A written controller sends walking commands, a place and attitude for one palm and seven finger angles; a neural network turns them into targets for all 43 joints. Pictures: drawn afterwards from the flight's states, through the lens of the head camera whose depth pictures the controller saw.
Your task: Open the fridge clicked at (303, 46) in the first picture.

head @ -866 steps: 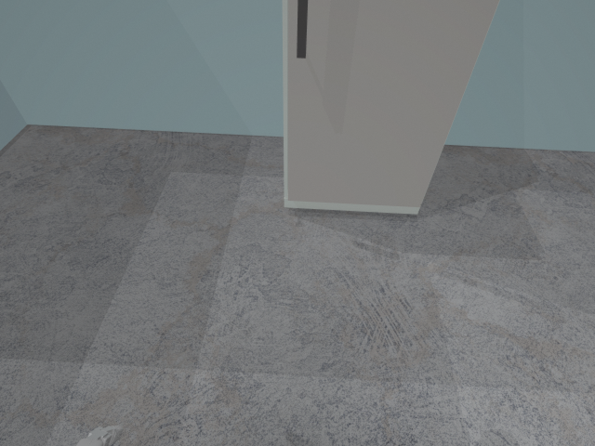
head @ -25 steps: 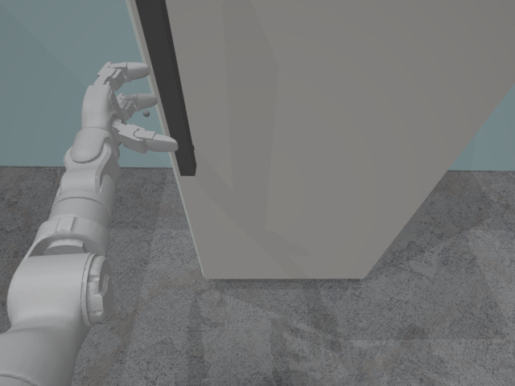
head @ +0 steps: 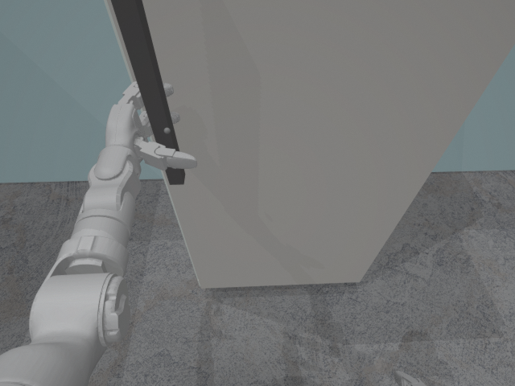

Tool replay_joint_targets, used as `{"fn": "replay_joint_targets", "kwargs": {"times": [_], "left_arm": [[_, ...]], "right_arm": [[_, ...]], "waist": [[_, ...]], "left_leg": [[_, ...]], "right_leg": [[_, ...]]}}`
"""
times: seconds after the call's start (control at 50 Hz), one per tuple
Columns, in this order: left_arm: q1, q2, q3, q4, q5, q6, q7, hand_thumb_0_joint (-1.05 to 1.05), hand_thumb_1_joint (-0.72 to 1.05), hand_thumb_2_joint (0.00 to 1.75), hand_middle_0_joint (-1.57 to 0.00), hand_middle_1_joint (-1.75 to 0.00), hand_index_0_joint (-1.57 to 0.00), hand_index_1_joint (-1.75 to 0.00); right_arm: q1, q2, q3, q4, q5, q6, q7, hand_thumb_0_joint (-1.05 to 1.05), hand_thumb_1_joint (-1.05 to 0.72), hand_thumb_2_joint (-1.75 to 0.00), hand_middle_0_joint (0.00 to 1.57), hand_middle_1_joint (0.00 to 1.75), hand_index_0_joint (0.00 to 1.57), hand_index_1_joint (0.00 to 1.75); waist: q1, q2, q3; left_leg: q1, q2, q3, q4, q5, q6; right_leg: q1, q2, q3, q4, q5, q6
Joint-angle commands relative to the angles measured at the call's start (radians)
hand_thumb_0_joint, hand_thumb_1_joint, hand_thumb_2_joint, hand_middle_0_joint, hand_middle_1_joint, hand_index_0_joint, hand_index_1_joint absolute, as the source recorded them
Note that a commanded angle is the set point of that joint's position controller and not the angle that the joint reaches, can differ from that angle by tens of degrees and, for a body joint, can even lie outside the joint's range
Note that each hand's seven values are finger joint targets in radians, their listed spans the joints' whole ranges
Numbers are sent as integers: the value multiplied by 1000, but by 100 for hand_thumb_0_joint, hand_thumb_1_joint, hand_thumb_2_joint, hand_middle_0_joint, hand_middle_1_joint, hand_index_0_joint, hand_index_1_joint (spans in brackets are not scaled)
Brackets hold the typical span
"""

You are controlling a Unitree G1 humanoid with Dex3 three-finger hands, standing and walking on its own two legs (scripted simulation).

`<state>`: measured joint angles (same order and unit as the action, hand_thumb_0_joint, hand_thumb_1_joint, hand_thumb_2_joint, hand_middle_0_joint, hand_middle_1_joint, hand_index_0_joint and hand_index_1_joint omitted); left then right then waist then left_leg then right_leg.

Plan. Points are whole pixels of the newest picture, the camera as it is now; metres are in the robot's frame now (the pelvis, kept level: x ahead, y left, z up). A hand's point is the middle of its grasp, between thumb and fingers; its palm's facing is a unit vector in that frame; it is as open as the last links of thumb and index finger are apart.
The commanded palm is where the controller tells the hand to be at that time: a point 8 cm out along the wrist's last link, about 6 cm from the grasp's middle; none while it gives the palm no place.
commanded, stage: move the hooked fingers beside the handle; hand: left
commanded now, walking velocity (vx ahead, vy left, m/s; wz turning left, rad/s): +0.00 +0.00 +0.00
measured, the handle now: (146, 49) +0.51 +0.16 +0.26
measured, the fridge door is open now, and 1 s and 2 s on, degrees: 0 0 0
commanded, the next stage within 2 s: none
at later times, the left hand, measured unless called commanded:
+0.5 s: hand (143, 133) +0.45 +0.18 +0.16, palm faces +0.02 -1.00 +0.02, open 14.0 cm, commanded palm +0.43 +0.23 +0.16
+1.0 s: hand (131, 129) +0.46 +0.20 +0.16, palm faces +0.02 -1.00 +0.03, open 14.0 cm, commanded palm +0.43 +0.25 +0.16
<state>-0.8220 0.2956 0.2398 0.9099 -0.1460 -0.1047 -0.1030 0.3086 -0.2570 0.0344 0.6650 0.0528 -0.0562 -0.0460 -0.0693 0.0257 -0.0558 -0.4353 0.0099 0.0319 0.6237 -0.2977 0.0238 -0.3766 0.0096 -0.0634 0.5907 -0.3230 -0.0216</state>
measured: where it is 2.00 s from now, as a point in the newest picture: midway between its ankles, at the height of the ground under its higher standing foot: outside the picture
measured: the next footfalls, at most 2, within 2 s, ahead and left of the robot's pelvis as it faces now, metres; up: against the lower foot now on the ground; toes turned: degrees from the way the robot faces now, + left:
none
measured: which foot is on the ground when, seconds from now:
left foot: down 0.00-1.00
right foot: down 0.00-1.00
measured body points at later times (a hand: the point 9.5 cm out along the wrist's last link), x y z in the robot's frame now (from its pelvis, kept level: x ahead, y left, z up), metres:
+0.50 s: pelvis -0.01 +0.00 +0.00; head +0.02 +0.00 +0.45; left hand +0.44 +0.23 +0.16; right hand +0.05 -0.27 -0.11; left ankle +0.01 +0.10 -0.73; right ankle -0.02 -0.11 -0.73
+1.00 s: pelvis +0.00 +0.02 +0.00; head +0.03 +0.02 +0.45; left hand +0.45 +0.25 +0.16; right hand +0.05 -0.25 -0.11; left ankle +0.01 +0.10 -0.73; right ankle -0.02 -0.11 -0.73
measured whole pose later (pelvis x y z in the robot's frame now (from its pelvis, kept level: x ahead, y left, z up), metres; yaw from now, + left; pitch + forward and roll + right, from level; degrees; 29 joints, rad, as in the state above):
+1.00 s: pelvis +0.00 +0.02 +0.00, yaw -1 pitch +7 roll -2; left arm -0.82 0.40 0.29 0.95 -0.16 -0.14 -0.18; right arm 0.37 -0.27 0.03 0.68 0.06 -0.04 -0.06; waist -0.08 0.02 -0.06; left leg -0.46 0.00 0.05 0.63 -0.30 0.05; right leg -0.39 0.00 -0.05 0.58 -0.31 0.00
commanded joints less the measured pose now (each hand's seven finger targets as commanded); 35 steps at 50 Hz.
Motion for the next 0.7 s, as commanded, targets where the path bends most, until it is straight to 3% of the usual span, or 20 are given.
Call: {"fn": "replay_joint_targets", "kwargs": {"times": [0.0,0.02,0.04,0.06,0.1,0.16,0.24,0.26,0.3,0.36,0.4,0.46,0.54,0.6,0.62,0.68], "left_arm": [[-470,324,114,-198,18,-85,35,0,-50,30,-30,-120,-30,-120],[-476,338,121,-203,22,-88,33,0,-50,30,-30,-120,-30,-120],[-479,316,102,-212,21,-90,25,0,-50,30,-30,-120,-30,-120],[-445,355,138,-209,19,-96,21,0,-50,30,-30,-120,-30,-120],[-414,329,115,-226,9,-94,-6,0,-50,30,-30,-120,-30,-120],[-444,309,84,-185,-7,-81,-42,0,-50,30,-30,-120,-30,-120],[-478,314,77,-194,-31,-70,-78,0,-50,30,-30,-120,-30,-120],[-479,312,74,-211,-36,-78,-81,0,-50,30,-30,-120,-30,-120],[-499,286,53,-239,-40,-87,-87,0,-50,30,-30,-120,-30,-120],[-485,296,58,-201,-46,-92,-84,0,-50,30,-30,-120,-30,-120],[-510,272,35,-182,-40,-88,-80,0,-50,30,-30,-120,-30,-120],[-501,357,100,-131,-29,-83,-62,0,-50,30,-30,-120,-30,-120],[-547,370,104,-137,-11,-105,-50,0,-50,30,-30,-120,-30,-120],[-516,430,155,-159,-5,-136,-51,0,-50,30,-30,-120,-30,-120],[-513,382,117,-160,-8,-139,-59,0,-50,30,-30,-120,-30,-120],[-491,350,91,-119,-10,-130,-79,0,-50,30,-30,-120,-30,-120]], "right_arm": [[51,-140,-50,-106,-6,-25,-14,0,-90,-90,20,30,20,30],[50,-140,-49,-110,-5,-23,-16,0,-90,-90,20,30,20,30],[49,-139,-51,-115,-5,-24,-15,0,-90,-90,20,30,20,30],[58,-145,-55,-119,-6,-20,-18,0,-90,-90,20,30,20,30],[46,-142,-53,-131,0,-17,-19,0,-90,-90,20,30,20,30],[59,-149,-56,-120,7,-9,-27,0,-90,-90,20,30,20,30],[58,-152,-57,-111,13,-12,-35,0,-90,-90,20,30,20,30],[62,-153,-60,-111,11,-11,-36,0,-90,-90,20,30,20,30],[55,-150,-60,-106,13,-17,-36,0,-90,-90,20,30,20,30],[66,-156,-60,-89,12,-20,-38,0,-90,-90,20,30,20,30],[62,-156,-60,-85,13,-23,-36,0,-90,-90,20,30,20,30],[76,-169,-59,-80,7,-21,-37,0,-90,-90,20,30,20,30],[74,-163,-53,-89,3,-27,-33,0,-90,-90,20,30,20,30],[78,-167,-55,-100,0,-28,-31,0,-90,-90,20,30,20,30],[72,-162,-54,-103,3,-30,-30,0,-90,-90,20,30,20,30],[80,-167,-57,-97,6,-29,-29,0,-90,-90,20,30,20,30]], "waist": [[19,-45,-348],[21,-33,-345],[15,-31,-360],[29,-49,-382],[30,-14,-384],[-4,-49,-313],[-11,-9,-294],[-13,-14,-311],[-13,35,-332],[-19,10,-301],[-26,18,-280],[-15,-8,-277],[-14,4,-317],[6,13,-380],[-3,30,-370],[-14,44,-322]], "left_leg": [[190,-15,-41,-53,281,22],[184,-14,-35,-54,281,22],[195,-15,-30,-54,285,23],[190,-16,-30,-48,306,26],[206,-15,-21,-53,310,24],[184,-13,-20,-56,274,28],[197,-14,-24,-63,225,30],[208,-13,-26,-59,239,32],[243,-12,-37,-60,235,27],[230,-9,-44,-60,217,27],[226,-9,-50,-65,197,25],[191,-10,-53,-69,169,26],[196,-10,-52,-65,188,23],[211,-8,-53,-60,231,20],[224,-6,-50,-58,240,18],[234,2,-56,-55,238,15]], "right_leg": [[107,12,44,-58,384,4],[114,10,48,-58,394,4],[118,10,49,-59,406,6],[153,10,51,-57,428,3],[150,12,54,-60,446,3],[125,11,50,-79,419,6],[86,10,58,-100,366,7],[96,9,55,-97,368,6],[63,14,52,-96,340,2],[45,14,46,-101,301,2],[15,15,44,-101,277,3],[24,10,43,-102,236,2],[38,12,49,-89,264,4],[74,15,50,-72,304,1],[58,16,47,-71,309,0],[2,20,39,-76,284,-1]]}}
